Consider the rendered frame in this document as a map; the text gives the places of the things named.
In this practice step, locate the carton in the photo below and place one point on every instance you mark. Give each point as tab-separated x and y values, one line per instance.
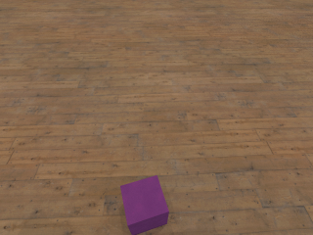
144	205

